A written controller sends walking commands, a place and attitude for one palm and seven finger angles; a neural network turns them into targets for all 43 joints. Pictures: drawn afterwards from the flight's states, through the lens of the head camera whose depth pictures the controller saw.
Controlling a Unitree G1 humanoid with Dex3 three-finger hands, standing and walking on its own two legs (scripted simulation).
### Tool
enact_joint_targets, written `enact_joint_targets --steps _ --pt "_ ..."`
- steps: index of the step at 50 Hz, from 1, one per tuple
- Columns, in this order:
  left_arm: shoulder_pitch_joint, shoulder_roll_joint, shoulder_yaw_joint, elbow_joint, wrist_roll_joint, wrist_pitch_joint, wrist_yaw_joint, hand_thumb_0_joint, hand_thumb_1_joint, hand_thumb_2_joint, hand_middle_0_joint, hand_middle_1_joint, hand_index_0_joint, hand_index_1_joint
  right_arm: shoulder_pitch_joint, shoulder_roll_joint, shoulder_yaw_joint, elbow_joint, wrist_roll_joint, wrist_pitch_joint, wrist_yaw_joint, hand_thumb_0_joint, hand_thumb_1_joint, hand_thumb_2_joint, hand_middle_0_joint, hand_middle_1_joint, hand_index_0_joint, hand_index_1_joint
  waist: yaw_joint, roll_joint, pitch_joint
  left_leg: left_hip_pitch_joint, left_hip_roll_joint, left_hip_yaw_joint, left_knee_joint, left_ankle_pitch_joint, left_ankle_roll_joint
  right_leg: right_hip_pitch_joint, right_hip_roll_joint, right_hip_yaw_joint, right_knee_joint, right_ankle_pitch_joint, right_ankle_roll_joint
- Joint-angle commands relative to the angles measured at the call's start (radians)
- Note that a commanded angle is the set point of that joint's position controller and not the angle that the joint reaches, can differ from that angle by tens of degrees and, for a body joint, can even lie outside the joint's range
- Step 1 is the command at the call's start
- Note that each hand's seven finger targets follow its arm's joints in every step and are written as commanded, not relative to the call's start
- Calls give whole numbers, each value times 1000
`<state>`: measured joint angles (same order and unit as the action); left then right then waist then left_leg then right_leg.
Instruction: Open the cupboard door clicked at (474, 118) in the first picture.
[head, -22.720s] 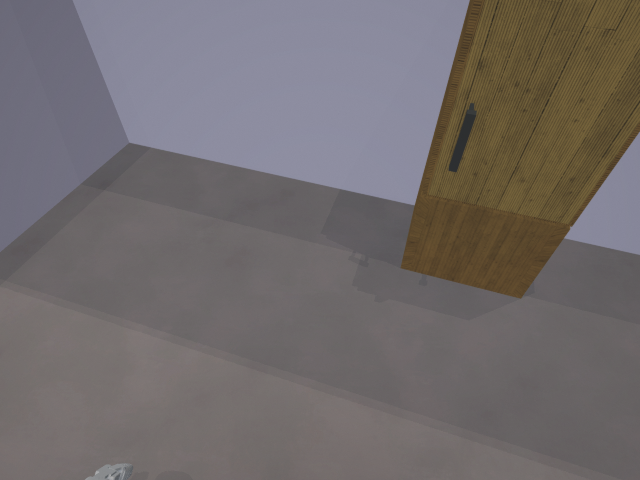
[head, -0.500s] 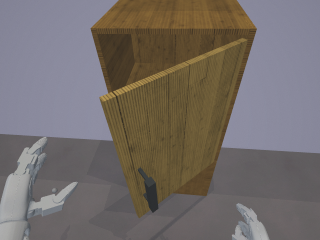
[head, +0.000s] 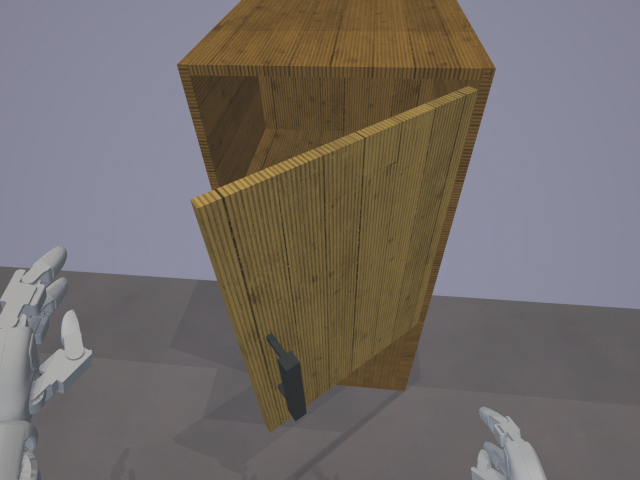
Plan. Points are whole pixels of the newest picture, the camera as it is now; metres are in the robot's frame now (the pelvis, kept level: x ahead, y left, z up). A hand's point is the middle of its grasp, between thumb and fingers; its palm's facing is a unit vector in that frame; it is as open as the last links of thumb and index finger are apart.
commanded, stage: draw the hand back to the body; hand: left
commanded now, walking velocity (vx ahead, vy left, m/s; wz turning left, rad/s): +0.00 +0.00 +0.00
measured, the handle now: (285, 378) +0.30 +0.11 -0.11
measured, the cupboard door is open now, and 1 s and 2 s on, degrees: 42 42 42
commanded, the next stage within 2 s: step back with the hand held close in 0.08 s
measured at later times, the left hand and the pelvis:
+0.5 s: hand (86, 350) +0.18 +0.26 +0.15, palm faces +0.32 -0.80 -0.51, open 7.4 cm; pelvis -0.02 +0.01 +0.00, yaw -2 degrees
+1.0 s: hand out of the picture +0.09 +0.30 +0.15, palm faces +0.47 -0.72 -0.51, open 7.4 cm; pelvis -0.10 +0.02 -0.02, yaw +3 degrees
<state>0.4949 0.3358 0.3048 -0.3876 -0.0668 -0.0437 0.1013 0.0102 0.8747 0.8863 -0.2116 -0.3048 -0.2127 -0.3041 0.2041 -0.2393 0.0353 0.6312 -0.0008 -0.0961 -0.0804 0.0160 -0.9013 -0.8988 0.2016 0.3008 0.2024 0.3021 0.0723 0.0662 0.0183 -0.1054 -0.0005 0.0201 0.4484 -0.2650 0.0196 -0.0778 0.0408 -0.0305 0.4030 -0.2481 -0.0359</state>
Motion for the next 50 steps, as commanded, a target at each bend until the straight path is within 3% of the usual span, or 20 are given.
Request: enact_joint_targets --steps 1,3,9,10,11,12,13,16,18,21,23,25,31,34,38,43,46,48,50 --pt "-120 223 160 -245 0 -90 34 0 900 900 -200 -300 -200 -300 -150 -89 -39 -158 -2 -76 -14 0 -900 -900 200 300 200 300 -2 27 -56 29 16 -14 -67 197 11 -27 -49 41 -97 170 9" --pt "-124 210 150 -234 1 -93 33 0 900 900 -200 -300 -200 -300 -149 -90 -40 -153 0 -79 -12 0 -900 -900 200 300 200 300 -5 33 -39 31 17 -16 -74 195 10 -34 -47 39 -103 159 9" --pt "-101 182 132 -152 -3 -93 20 0 900 900 -200 -300 -200 -300 -156 -96 -49 -143 -1 -73 -10 0 -900 -900 200 300 200 300 -1 -36 -7 32 22 -15 -94 163 15 -41 -43 33 -126 109 15" --pt "-179 205 138 -205 -3 -101 22 0 900 900 -200 -300 -200 -300 -163 -96 -48 -146 0 -74 -10 0 -900 -900 200 300 200 300 -6 -19 -26 42 20 -15 -94 155 16 -41 -46 42 -129 105 18" --pt "-245 318 257 -218 12 -139 33 0 900 900 -200 -300 -200 -300 -139 -118 -47 -180 13 -55 -10 0 -900 -900 200 300 200 300 -53 -73 51 -31 28 -47 -55 76 30 -164 -89 157 -193 98 21" --pt "-135 242 206 -135 15 -141 25 0 900 900 -200 -300 -200 -300 -139 -108 -55 -158 5 -39 -8 0 -900 -900 200 300 200 300 -58 -98 27 -12 24 -48 -23 64 32 -185 -111 172 -212 70 19" --pt "-101 223 183 -135 18 -141 22 0 900 900 -200 -300 -200 -300 -143 -106 -56 -161 1 -28 -3 0 -900 -900 200 300 200 300 -57 -110 24 -4 24 -47 -15 82 30 -195 -118 175 -217 84 18" --pt "-52 221 177 -190 24 -166 24 0 900 900 -200 -300 -200 -300 -135 -115 -63 -172 -3 -12 -3 0 -900 -900 200 300 200 300 -57 -14 -84 -1 35 -39 -35 183 22 -125 -122 136 -140 236 14" --pt "-16 233 188 -230 23 -173 30 0 900 900 -200 -300 -200 -300 -134 -115 -69 -185 -2 -4 -5 0 -900 -900 200 300 200 300 -57 13 -152 10 45 -35 -44 269 20 -83 -112 116 -88 337 21" --pt "23 262 222 -269 19 -173 38 0 900 900 -200 -300 -200 -300 -134 -112 -75 -203 1 11 -10 0 -900 -900 200 300 200 300 -53 -13 -218 3 57 -41 -37 394 15 -36 -100 94 -28 450 26" --pt "42 274 240 -274 15 -171 42 0 900 900 -200 -300 -200 -300 -135 -108 -81 -214 5 22 -12 0 -900 -900 200 300 200 300 -55 -52 -225 -10 60 -39 -29 413 13 -35 -97 94 -14 488 31" --pt "57 280 253 -271 12 -171 45 0 900 900 -200 -300 -200 -300 -139 -105 -84 -220 8 31 -15 0 -900 -900 200 300 200 300 -54 -46 -218 -33 63 -45 -35 418 12 -36 -94 93 2 477 30" --pt "81 260 238 -250 14 -175 49 0 900 900 -200 -300 -200 -300 -139 -116 -89 -226 11 42 -13 0 -900 -900 200 300 200 300 -57 -12 -149 -143 76 -67 -76 268 23 -64 -75 94 2 319 35" --pt "67 264 239 -271 23 -184 52 0 900 900 -200 -300 -200 -300 -145 -124 -89 -233 9 36 -14 0 -900 -900 200 300 200 300 -57 16 -122 -244 85 -87 -119 85 42 -34 -63 97 10 215 39" --pt "46 260 236 -299 43 -202 57 0 900 900 -200 -300 -200 -300 -124 -133 -88 -244 10 21 -13 0 -900 -900 200 300 200 300 -64 10 -83 -391 104 -123 -166 -198 70 1 -46 112 39 82 43" --pt "-16 246 247 -319 74 -217 66 0 900 900 -200 -300 -200 -300 -113 -142 -92 -247 -3 -2 -18 0 -900 -900 200 300 200 300 -61 69 -54 -618 170 -194 -247 -440 108 120 -1 90 202 40 55" --pt "-27 252 267 -320 84 -228 65 0 900 900 -200 -300 -200 -300 -106 -138 -96 -244 -3 -17 -16 0 -900 -900 200 300 200 300 -59 85 -71 -674 185 -217 -239 -479 123 168 17 96 279 90 56" --pt "-3 259 278 -315 79 -232 59 0 900 900 -200 -300 -200 -300 -105 -134 -100 -244 -4 -21 -10 0 -900 -900 200 300 200 300 -66 32 -57 -650 149 -184 -159 -456 116 104 -1 164 219 75 41" --pt "14 264 275 -330 62 -237 57 0 900 900 -200 -300 -200 -300 -82 -122 -103 -233 -1 -23 -2 0 -900 -900 200 300 200 300 -78 -99 -63 -489 62 -102 34 -338 70 -94 -98 299 35 -2 -4"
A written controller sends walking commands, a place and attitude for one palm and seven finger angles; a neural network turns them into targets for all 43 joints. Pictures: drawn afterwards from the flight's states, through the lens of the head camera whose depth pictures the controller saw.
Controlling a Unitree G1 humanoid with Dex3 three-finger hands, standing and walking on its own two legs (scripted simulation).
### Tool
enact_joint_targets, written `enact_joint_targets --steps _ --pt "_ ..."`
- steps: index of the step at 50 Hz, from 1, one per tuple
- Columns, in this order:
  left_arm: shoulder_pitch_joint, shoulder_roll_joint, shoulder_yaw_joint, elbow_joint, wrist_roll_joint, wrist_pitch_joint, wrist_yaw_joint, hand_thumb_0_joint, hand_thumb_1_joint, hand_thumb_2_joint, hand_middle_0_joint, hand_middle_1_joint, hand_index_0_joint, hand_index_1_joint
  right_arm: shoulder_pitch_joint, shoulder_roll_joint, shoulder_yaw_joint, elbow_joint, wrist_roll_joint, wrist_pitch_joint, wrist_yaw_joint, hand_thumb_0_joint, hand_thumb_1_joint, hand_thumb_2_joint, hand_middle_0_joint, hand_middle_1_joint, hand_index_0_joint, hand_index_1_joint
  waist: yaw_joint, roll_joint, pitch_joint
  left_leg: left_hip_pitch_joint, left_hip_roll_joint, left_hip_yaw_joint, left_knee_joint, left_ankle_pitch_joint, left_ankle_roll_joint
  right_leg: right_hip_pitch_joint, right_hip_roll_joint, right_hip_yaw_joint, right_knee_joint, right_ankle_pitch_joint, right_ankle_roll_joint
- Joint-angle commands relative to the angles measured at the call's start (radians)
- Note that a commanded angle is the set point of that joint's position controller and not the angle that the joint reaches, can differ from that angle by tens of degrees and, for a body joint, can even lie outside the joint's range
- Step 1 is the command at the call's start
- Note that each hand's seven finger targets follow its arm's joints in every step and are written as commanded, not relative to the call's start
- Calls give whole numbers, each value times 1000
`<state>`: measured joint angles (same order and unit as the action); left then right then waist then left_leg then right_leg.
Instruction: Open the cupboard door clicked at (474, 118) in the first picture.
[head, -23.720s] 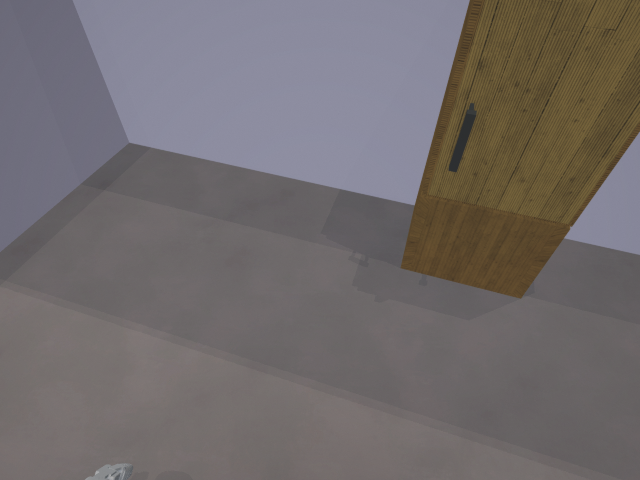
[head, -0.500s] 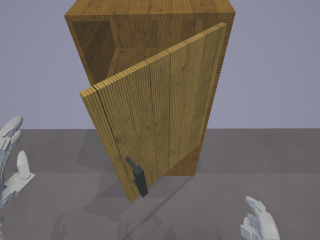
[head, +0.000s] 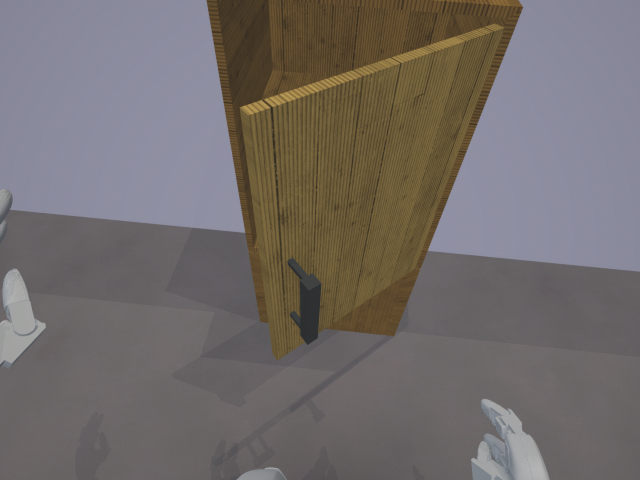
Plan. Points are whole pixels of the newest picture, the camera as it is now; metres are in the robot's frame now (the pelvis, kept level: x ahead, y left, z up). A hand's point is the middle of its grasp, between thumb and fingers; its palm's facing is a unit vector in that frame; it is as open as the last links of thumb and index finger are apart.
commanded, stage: step back with the hand held close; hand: left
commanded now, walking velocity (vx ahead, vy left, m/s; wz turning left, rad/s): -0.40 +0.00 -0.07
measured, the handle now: (302, 302) +0.41 +0.06 -0.09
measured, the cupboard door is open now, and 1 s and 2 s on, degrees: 42 42 42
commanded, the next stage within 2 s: stop stepping back and stand still in 0.42 s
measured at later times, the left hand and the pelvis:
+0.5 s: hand out of the picture +0.13 +0.26 +0.18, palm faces +0.33 -0.85 -0.40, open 7.4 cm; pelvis -0.11 +0.01 +0.01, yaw -6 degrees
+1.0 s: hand out of the picture +0.02 +0.20 +0.17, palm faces +0.21 -0.86 -0.47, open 7.4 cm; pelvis -0.22 -0.01 +0.00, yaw -8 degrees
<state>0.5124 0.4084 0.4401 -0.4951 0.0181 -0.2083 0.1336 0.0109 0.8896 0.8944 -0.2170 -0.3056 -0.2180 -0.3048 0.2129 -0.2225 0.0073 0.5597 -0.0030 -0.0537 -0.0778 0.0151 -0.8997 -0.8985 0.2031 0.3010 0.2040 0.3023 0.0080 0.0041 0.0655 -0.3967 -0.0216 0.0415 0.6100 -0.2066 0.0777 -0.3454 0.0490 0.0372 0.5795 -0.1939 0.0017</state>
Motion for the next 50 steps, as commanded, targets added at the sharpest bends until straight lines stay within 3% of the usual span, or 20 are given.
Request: enact_joint_targets --steps 1,3,5,7,9,11,15,19,26,29,31,34,37,40,41,43,46,47,49,50 --pt "-21 186 121 -229 -32 -71 26 0 900 900 -200 -300 -200 -300 -80 -135 -75 -148 0 -62 4 0 -900 -900 200 300 200 300 -21 -87 -99 -92 43 -95 -5 -324 -19 33 -178 309 -235 -132 -84" --pt "-50 183 86 -227 -44 -70 37 0 900 900 -200 -300 -200 -300 -77 -114 -72 -111 -3 -55 15 0 -900 -900 200 300 200 300 -25 -174 -107 112 4 -60 220 -205 -64 -194 -297 357 -355 -201 -149" --pt "-65 183 76 -230 -41 -69 48 0 900 900 -200 -300 -200 -300 -70 -109 -68 -96 -2 -52 16 0 -900 -900 200 300 200 300 -37 -173 -125 185 16 -70 183 -177 -60 -221 -284 269 -324 -103 -133" --pt "-63 201 92 -250 -46 -68 51 0 900 900 -200 -300 -200 -300 -93 -123 -61 -100 1 -52 5 0 -900 -900 200 300 200 300 -36 -37 -88 148 63 -130 -112 -191 -34 -205 -159 149 -200 -156 -53" --pt "-78 218 138 -306 -22 -89 55 0 900 900 -200 -300 -200 -300 -154 -160 -67 -119 -7 -73 -17 0 -900 -900 200 300 200 300 -9 372 -102 -248 322 -422 -444 -360 66 146 33 -10 280 -103 22" --pt "-84 251 188 -327 -21 -101 52 0 900 900 -200 -300 -200 -300 -115 -108 -75 -102 -23 -102 -6 0 -900 -900 200 300 200 300 -11 261 -191 -271 401 -441 -509 -426 119 187 51 49 644 -220 18" --pt "9 191 149 -321 -54 -79 49 0 900 900 -200 -300 -200 -300 -124 -106 -84 -81 -13 -128 14 0 -900 -900 200 300 200 300 5 107 -212 57 320 -280 -369 -112 93 -12 16 10 523 -289 16" --pt "-29 147 74 -316 -67 -60 44 0 900 900 -200 -300 -200 -300 -105 -110 -67 -32 -22 -150 14 0 -900 -900 200 300 200 300 -15 253 -222 226 279 -240 -456 -98 29 -25 24 -45 293 -351 9" --pt "13 244 148 -327 -112 -81 16 0 900 900 -200 -300 -200 -300 -107 -92 -60 -43 -29 -121 30 0 -900 -900 200 300 200 300 15 235 -381 382 214 -94 -381 182 -90 143 33 -109 -219 -253 -52" --pt "117 370 265 -394 -123 -98 21 0 900 900 -200 -300 -200 -300 -131 -72 -33 -74 -12 -87 27 0 -900 -900 200 300 200 300 8 -60 -314 342 35 18 91 -3 -114 -88 -271 91 -413 -82 -124" --pt "83 378 277 -397 -115 -95 32 0 900 900 -200 -300 -200 -300 -149 -75 -19 -94 -20 -90 25 0 -900 -900 200 300 200 300 15 -89 -246 100 52 -27 324 -90 -112 -43 -389 152 -364 37 -203" --pt "102 267 225 -256 -102 -34 25 0 900 900 -200 -300 -200 -300 -140 -71 -27 -91 17 -86 13 0 -900 -900 200 300 200 300 -18 -173 -159 -48 69 -16 178 -37 -80 135 -285 31 -200 329 -121" --pt "-2 218 145 -120 -89 -26 38 0 900 900 -200 -300 -200 -300 -83 -121 -31 -36 12 -103 -19 0 -900 -900 200 300 200 300 -53 90 -92 257 58 -29 -102 93 -40 -33 -179 -60 -61 176 -24" --pt "-117 210 103 -79 -72 -31 43 0 900 900 -200 -300 -200 -300 -51 -152 -41 -41 6 -127 -22 0 -900 -900 200 300 200 300 -37 211 -80 238 258 -428 -297 46 82 -97 -34 -84 157 -220 22" --pt "-142 227 94 -147 -64 -44 39 0 900 900 -200 -300 -200 -300 -62 -135 -35 -39 -11 -140 -18 0 -900 -900 200 300 200 300 -40 233 -111 213 273 -465 -378 -56 70 -71 -42 -64 244 -322 8" --pt "-85 198 78 -195 -61 -45 32 0 900 900 -200 -300 -200 -300 -68 -123 -43 -45 -6 -152 -7 0 -900 -900 200 300 200 300 -13 134 -133 62 242 -373 -453 -287 36 115 -37 -61 180 -362 -7" --pt "90 205 104 -288 -66 -34 32 0 900 900 -200 -300 -200 -300 -100 -118 -39 -79 -1 -145 1 0 -900 -900 200 300 200 300 4 171 -173 -67 149 -178 -393 -368 -33 318 -20 -119 -66 -270 -27" --pt "137 217 119 -301 -63 -32 30 0 900 900 -200 -300 -200 -300 -103 -114 -42 -91 -2 -131 4 0 -900 -900 200 300 200 300 0 135 -163 -108 84 -95 -257 -361 -63 307 -60 -63 -148 -305 -55" --pt "138 286 185 -315 -68 -31 35 0 900 900 -200 -300 -200 -300 -97 -107 -61 -75 -1 -98 10 0 -900 -900 200 300 200 300 9 -239 -118 -135 -24 -18 382 -224 -102 4 -405 441 -472 -656 -211" --pt "82 259 172 -304 -72 -37 39 0 900 900 -200 -300 -200 -300 -81 -112 -66 -49 -7 -97 5 0 -900 -900 200 300 200 300 -14 -182 -30 -214 10 -56 528 -162 -104 -64 -419 438 -487 -581 -221"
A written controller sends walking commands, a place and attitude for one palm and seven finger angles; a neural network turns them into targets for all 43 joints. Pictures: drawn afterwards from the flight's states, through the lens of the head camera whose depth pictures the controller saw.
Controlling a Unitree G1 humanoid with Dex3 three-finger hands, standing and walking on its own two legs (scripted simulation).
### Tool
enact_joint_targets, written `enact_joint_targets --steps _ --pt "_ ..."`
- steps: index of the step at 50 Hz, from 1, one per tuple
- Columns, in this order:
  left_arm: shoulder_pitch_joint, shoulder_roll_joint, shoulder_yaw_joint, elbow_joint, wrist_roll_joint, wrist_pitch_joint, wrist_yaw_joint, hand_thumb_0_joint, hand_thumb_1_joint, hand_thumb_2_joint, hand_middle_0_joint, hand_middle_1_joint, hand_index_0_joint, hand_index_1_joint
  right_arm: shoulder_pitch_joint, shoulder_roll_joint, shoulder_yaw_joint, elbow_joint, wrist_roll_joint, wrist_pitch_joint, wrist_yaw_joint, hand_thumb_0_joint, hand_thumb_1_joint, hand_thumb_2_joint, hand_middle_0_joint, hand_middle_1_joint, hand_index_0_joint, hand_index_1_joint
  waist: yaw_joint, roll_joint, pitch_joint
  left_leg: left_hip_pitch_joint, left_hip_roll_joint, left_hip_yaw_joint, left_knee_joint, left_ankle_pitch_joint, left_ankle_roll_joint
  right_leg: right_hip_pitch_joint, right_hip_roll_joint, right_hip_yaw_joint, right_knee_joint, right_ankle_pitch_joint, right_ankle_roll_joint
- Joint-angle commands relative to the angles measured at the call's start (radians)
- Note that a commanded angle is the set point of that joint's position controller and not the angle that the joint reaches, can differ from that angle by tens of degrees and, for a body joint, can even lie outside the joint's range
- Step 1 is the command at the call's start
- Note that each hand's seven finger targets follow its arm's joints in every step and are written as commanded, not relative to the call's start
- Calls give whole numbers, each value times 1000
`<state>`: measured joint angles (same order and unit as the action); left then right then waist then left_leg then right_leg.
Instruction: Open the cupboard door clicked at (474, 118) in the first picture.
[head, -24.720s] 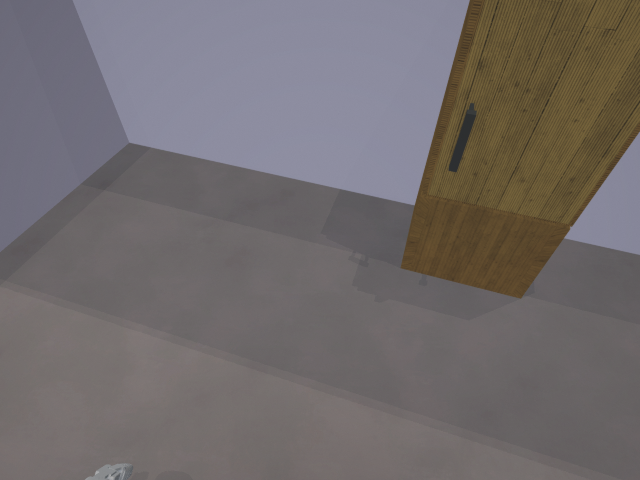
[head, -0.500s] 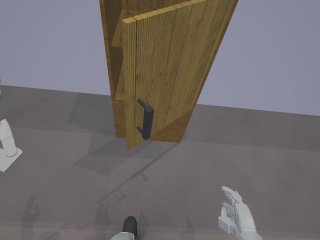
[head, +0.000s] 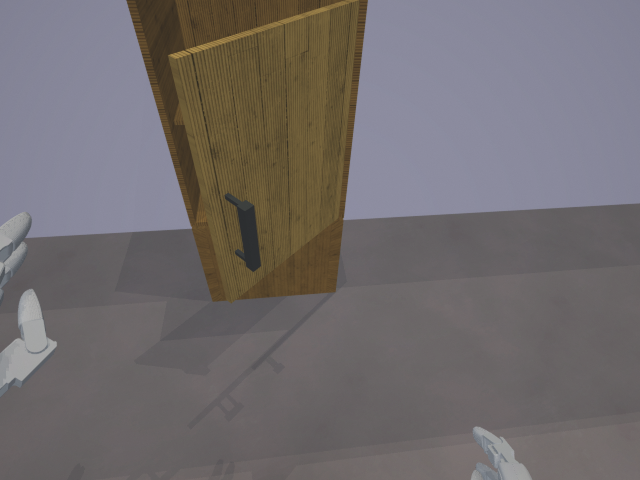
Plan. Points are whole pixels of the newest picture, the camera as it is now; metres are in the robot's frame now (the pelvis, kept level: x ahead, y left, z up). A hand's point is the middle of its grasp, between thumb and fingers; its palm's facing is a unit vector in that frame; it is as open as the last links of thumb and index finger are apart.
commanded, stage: stop stepping back and stand still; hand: left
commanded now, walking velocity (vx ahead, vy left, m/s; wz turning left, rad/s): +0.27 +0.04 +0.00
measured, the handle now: (242, 233) +0.61 +0.15 -0.10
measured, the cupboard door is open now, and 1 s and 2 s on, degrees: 42 42 42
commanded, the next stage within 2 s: let the arm hang, fingers relaxed in 0.94 s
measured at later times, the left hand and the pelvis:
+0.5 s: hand out of the picture +0.18 +0.26 +0.17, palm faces +0.37 -0.80 -0.47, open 7.4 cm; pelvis -0.02 +0.01 +0.01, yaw +0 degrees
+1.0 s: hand out of the picture +0.16 +0.30 +0.17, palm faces +0.39 -0.78 -0.50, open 7.4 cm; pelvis -0.03 +0.04 +0.02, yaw +1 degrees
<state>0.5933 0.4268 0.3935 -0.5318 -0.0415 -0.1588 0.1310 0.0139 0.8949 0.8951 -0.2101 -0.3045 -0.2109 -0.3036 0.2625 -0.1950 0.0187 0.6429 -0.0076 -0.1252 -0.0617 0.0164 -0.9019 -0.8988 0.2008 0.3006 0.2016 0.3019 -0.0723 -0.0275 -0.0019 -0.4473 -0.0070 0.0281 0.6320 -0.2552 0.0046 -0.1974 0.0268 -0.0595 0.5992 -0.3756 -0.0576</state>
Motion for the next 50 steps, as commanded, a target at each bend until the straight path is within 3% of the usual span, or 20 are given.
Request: enact_joint_targets --steps 1,2,4,6,8,9,11,12,13,14,15,17,19,24,31,35,38,39,42,50 --pt "-18 228 224 -231 -7 -96 37 0 900 900 -200 -300 -200 -300 -105 -140 -79 -121 -1 -30 -12 0 -900 -900 200 300 200 300 41 -76 49 -180 24 -62 535 -68 -28 -214 -367 469 -481 -292 -146" --pt "-31 223 231 -173 -4 -107 38 0 900 900 -200 -300 -200 -300 -95 -119 -63 -117 -4 -33 -16 0 -900 -900 200 300 200 300 34 -20 45 -176 57 -60 462 -44 -24 -171 -328 388 -433 -176 -133" --pt "-134 200 182 -119 10 -122 35 0 900 900 -200 -300 -200 -300 -103 -104 -49 -121 1 -37 -29 0 -900 -900 200 300 200 300 34 17 40 -71 79 -11 218 -41 -8 -137 -273 247 -365 -31 -89" --pt "-148 167 155 15 19 -118 44 0 900 900 -200 -300 -200 -300 -101 -104 -50 -104 4 -55 -46 0 -900 -900 200 300 200 300 61 -27 19 54 44 53 33 -53 18 -96 -245 215 -315 41 -74" --pt "-177 133 109 46 18 -103 50 0 900 900 -200 -300 -200 -300 -88 -119 -55 -100 2 -66 -50 0 -900 -900 200 300 200 300 69 -29 0 192 13 81 -115 -16 30 -98 -219 208 -281 69 -40" --pt "-160 97 71 64 14 -94 46 0 900 900 -200 -300 -200 -300 -87 -129 -60 -104 7 -73 -51 0 -900 -900 200 300 200 300 67 -18 5 239 29 45 -187 -6 41 -102 -203 197 -239 128 -12" --pt "-185 118 70 -24 11 -99 42 0 900 900 -200 -300 -200 -300 -95 -158 -69 -125 10 -69 -41 0 -900 -900 200 300 200 300 71 39 -59 322 126 -62 -202 170 78 -79 -122 134 -114 289 61" --pt "-196 133 78 -65 12 -102 41 0 900 900 -200 -300 -200 -300 -102 -164 -68 -135 16 -66 -36 0 -900 -900 200 300 200 300 75 26 -88 336 160 -94 -174 299 88 -67 -97 110 -88 365 88" --pt "-182 139 81 -76 13 -102 36 0 900 900 -200 -300 -200 -300 -105 -167 -70 -139 20 -62 -32 0 -900 -900 200 300 200 300 75 -15 -102 339 161 -79 -143 394 79 -43 -89 111 -90 445 97" --pt "-150 174 113 -82 19 -97 35 0 900 900 -200 -300 -200 -300 -102 -146 -60 -126 8 -62 -31 0 -900 -900 200 300 200 300 66 20 -113 316 130 -34 -139 426 69 -19 -95 104 -86 512 80" --pt "-157 152 95 -126 19 -96 30 0 900 900 -200 -300 -200 -300 -116 -134 -53 -139 13 -62 -26 0 -900 -900 200 300 200 300 64 33 -111 283 110 -15 -137 422 53 17 -100 94 -88 538 69" --pt "-161 167 114 -179 17 -98 33 0 900 900 -200 -300 -200 -300 -126 -135 -55 -152 15 -63 -19 0 -900 -900 200 300 200 300 65 23 -117 266 94 -2 -138 393 33 48 -106 104 -103 552 54" --pt "-115 206 161 -207 11 -99 40 0 900 900 -200 -300 -200 -300 -133 -134 -56 -163 13 -60 -18 0 -900 -900 200 300 200 300 72 61 -124 267 90 -2 -143 361 26 49 -110 112 -123 522 47" --pt "-15 174 183 -153 -10 -96 41 0 900 900 -200 -300 -200 -300 -134 -120 -51 -179 12 -39 -14 0 -900 -900 200 300 200 300 70 125 -84 237 93 -20 -194 220 13 19 -91 117 -193 330 41" --pt "-72 125 117 -63 -8 -82 30 0 900 900 -200 -300 -200 -300 -134 -130 -49 -169 10 -38 -20 0 -900 -900 200 300 200 300 62 71 -24 230 100 -39 -265 13 12 -51 -69 109 -273 141 55" --pt "-132 133 95 -118 5 -78 32 0 900 900 -200 -300 -200 -300 -147 -135 -50 -172 9 -51 -27 0 -900 -900 200 300 200 300 66 81 -38 231 99 -51 -304 -23 15 -29 -56 85 -272 119 64" --pt "-138 142 101 -169 12 -80 38 0 900 900 -200 -300 -200 -300 -145 -136 -49 -176 7 -60 -29 0 -900 -900 200 300 200 300 71 136 -56 225 103 -62 -336 -55 18 -2 -45 65 -252 113 65" --pt "-139 167 121 -188 13 -81 41 0 900 900 -200 -300 -200 -300 -149 -137 -49 -175 4 -65 -32 0 -900 -900 200 300 200 300 73 148 -61 210 105 -73 -351 -69 17 14 -42 58 -245 107 66" --pt "-87 159 133 -187 11 -83 46 0 900 900 -200 -300 -200 -300 -144 -130 -46 -178 4 -70 -31 0 -900 -900 200 300 200 300 79 158 -61 191 108 -80 -369 -88 17 37 -37 47 -231 114 66" --pt "0 127 128 -89 -6 -83 38 0 900 900 -200 -300 -200 -300 -136 -130 -53 -161 6 -62 -25 0 -900 -900 200 300 200 300 70 80 -51 228 88 -43 -295 58 -1 0 -59 72 -288 194 59"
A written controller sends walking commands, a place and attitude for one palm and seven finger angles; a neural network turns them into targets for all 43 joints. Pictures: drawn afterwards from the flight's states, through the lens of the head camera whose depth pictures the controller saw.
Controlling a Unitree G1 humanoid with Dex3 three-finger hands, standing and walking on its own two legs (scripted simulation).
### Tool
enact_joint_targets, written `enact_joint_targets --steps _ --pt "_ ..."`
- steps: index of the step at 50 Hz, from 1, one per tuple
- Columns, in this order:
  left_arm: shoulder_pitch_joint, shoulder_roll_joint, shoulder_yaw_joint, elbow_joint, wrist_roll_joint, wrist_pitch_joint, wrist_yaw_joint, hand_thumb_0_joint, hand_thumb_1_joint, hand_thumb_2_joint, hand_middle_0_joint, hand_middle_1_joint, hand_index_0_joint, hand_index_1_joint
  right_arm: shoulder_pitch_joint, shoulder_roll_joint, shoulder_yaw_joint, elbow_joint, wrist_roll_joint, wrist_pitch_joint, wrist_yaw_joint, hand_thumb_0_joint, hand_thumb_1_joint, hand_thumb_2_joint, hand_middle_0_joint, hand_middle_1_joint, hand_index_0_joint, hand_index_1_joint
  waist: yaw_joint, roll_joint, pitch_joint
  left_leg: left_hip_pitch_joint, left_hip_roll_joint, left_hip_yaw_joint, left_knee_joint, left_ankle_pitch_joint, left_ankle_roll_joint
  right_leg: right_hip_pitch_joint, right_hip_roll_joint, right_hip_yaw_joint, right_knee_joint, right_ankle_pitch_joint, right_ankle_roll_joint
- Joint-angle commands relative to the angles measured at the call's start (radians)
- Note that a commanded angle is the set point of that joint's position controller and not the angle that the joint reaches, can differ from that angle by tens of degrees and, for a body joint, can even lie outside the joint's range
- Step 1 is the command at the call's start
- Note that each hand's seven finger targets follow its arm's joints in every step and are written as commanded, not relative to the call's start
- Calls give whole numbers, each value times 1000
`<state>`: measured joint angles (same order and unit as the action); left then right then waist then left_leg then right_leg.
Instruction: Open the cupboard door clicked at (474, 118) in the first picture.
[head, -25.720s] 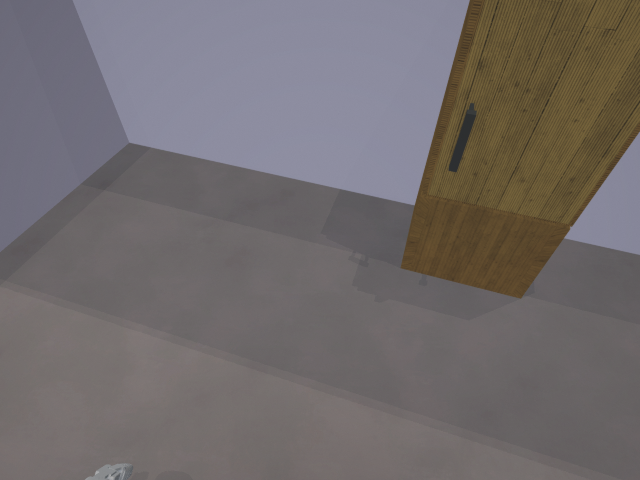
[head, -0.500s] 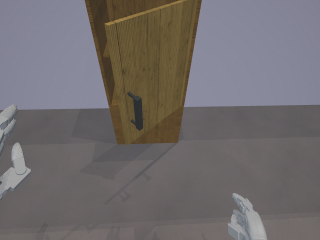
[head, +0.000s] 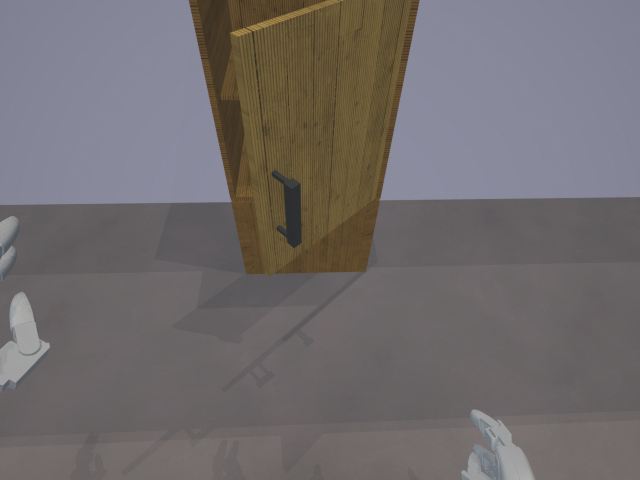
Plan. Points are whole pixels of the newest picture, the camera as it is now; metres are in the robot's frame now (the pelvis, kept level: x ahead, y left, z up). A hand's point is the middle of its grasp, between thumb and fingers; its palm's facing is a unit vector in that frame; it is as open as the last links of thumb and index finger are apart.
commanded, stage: let the arm hang, fingers relaxed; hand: left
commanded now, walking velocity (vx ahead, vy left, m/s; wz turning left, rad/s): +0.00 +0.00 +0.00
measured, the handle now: (286, 210) +0.64 +0.11 -0.11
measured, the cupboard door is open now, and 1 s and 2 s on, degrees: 42 42 42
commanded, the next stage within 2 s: look to check the result in 1.14 s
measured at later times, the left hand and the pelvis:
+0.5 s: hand out of the picture -0.03 +0.17 -0.18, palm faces +0.03 -0.98 -0.20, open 7.1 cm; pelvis -0.02 -0.02 -0.01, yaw +2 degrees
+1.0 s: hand out of the picture +0.05 +0.18 -0.17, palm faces +0.01 -0.97 -0.25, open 7.3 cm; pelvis +0.00 -0.02 +0.00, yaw +1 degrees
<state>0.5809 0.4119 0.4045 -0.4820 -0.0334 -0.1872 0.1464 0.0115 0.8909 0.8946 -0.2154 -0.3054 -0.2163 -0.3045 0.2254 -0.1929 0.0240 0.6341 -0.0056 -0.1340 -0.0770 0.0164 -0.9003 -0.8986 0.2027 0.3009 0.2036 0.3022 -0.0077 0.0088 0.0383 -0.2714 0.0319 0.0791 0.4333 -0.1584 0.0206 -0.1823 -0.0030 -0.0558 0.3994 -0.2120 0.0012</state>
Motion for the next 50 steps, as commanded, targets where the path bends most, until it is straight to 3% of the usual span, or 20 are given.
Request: enact_joint_targets --steps 1,2,3,4,5,6,8,10,12,15,18,20,23,24,26,32,38,42,50 --pt "4 141 115 -135 -14 -54 21 0 900 900 -200 -300 -200 -300 -95 -135 -60 -149 4 -51 -9 0 -900 -900 200 300 200 300 4 38 -96 59 49 -93 -93 -26 -16 -17 -29 68 -87 41 1" --pt "-133 -14 -300 613 68 83 -121 0 900 900 -200 -300 -200 -300 -144 -318 -104 102 14 -82 82 0 -900 -900 200 300 200 300 -43 78 -24 -46 91 -146 60 200 4 -132 -100 18 85 148 -27" --pt "-140 -24 -278 640 61 161 -140 0 900 900 -200 -300 -200 -300 -70 -269 -106 101 15 -4 82 0 -900 -900 200 300 200 300 -24 83 -108 22 103 -132 35 275 -1 -122 -90 59 82 87 -27" --pt "-146 -33 -286 632 61 178 -145 0 900 900 -200 -300 -200 -300 -57 -263 -106 86 12 15 79 0 -900 -900 200 300 200 300 -19 68 -103 41 116 -129 40 313 6 -138 -69 48 99 31 -24" --pt "-162 -44 -292 672 61 178 -146 0 900 900 -200 -300 -200 -300 -64 -266 -97 97 2 25 76 0 -900 -900 200 300 200 300 -13 63 -138 -9 143 -177 21 237 34 -118 -59 39 142 -57 -25" --pt "-184 -30 -294 725 65 176 -146 0 900 900 -200 -300 -200 -300 -79 -261 -81 94 -2 45 75 0 -900 -900 200 300 200 300 -1 7 -130 -50 146 -200 -4 200 54 -79 -50 47 151 -60 -26" --pt "-224 2 -303 845 71 169 -147 0 900 900 -200 -300 -200 -300 -103 -265 -73 111 -12 63 77 0 -900 -900 200 300 200 300 13 -146 -144 -43 120 -191 11 143 49 -39 -72 72 96 -1 -40" --pt "-288 23 -314 966 70 167 -144 0 900 900 -200 -300 -200 -300 -87 -249 -70 140 -14 84 80 0 -900 -900 200 300 200 300 -3 -220 -146 8 75 -155 50 108 32 -71 -123 118 46 45 -63" --pt "-339 14 -337 1078 63 175 -139 0 900 900 -200 -300 -200 -300 -81 -225 -60 179 -20 107 81 0 -900 -900 200 300 200 300 -16 -154 -108 54 49 -129 55 71 17 -130 -143 132 10 -7 -74" --pt "-337 -14 -363 1219 55 183 -132 0 900 900 -200 -300 -200 -300 -82 -190 -47 228 -24 128 79 0 -900 -900 200 300 200 300 -9 56 -60 42 62 -143 -15 9 11 -124 -116 121 -7 -98 -57" --pt "-302 -34 -371 1344 50 184 -131 0 900 900 -200 -300 -200 -300 -63 -161 -41 280 -22 136 71 0 -900 -900 200 300 200 300 0 147 -34 3 58 -146 -65 -107 5 -87 -104 118 -34 -134 -56" --pt "-296 -36 -359 1396 51 182 -131 0 900 900 -200 -300 -200 -300 -45 -163 -52 301 -23 141 65 0 -900 -900 200 300 200 300 2 158 -29 3 60 -147 -70 -153 6 -75 -105 113 -63 -149 -64" --pt "-302 -33 -363 1460 47 176 -133 0 900 900 -200 -300 -200 -300 -4 -158 -55 346 -19 143 60 0 -900 -900 200 300 200 300 -5 106 -39 31 59 -141 -60 -147 4 -78 -114 123 -98 -172 -73" --pt "-311 -22 -362 1476 48 173 -133 0 900 900 -200 -300 -200 -300 8 -170 -61 354 -16 144 59 0 -900 -900 200 300 200 300 -6 47 -26 44 61 -144 -55 -132 5 -89 -114 118 -111 -179 -75" --pt "-320 -32 -363 1508 47 172 -133 0 900 900 -200 -300 -200 -300 30 -165 -63 382 -16 142 56 0 -900 -900 200 300 200 300 -11 11 -17 67 63 -137 -50 -110 7 -109 -121 115 -126 -189 -77" --pt "-326 -38 -363 1564 45 175 -127 0 900 900 -200 -300 -200 -300 61 -150 -64 432 -17 146 54 0 -900 -900 200 300 200 300 -11 -33 36 75 64 -123 -50 -95 6 -134 -124 111 -151 -224 -78" --pt "-340 -39 -360 1579 44 176 -123 0 900 900 -200 -300 -200 -300 65 -140 -61 457 -19 142 55 0 -900 -900 200 300 200 300 -6 -35 46 60 70 -126 -78 -79 8 -106 -119 105 -137 -195 -72" --pt "-355 -39 -359 1580 44 175 -123 0 900 900 -200 -300 -200 -300 47 -138 -58 464 -20 136 55 0 -900 -900 200 300 200 300 1 -4 49 46 77 -136 -106 -56 7 -74 -113 96 -116 -138 -65" --pt "-375 -45 -360 1580 44 169 -123 0 900 900 -200 -300 -200 -300 10 -145 -55 464 -18 125 53 0 -900 -900 200 300 200 300 7 21 -3 76 87 -140 -125 28 3 -8 -113 81 -94 -17 -53"
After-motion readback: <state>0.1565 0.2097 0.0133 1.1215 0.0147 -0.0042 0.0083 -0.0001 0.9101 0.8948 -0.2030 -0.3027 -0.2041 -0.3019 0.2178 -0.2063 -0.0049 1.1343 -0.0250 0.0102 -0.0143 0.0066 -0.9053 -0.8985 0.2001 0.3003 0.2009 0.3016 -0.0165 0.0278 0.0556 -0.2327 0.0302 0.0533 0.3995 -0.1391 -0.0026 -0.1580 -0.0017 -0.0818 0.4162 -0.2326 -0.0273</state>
